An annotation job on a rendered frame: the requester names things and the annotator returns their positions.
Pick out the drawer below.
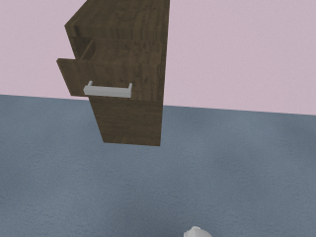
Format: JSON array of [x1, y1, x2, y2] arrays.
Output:
[[56, 38, 163, 102]]

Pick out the handle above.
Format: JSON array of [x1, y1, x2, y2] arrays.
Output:
[[83, 81, 132, 98]]

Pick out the cabinet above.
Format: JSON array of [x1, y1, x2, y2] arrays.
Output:
[[64, 0, 170, 147]]

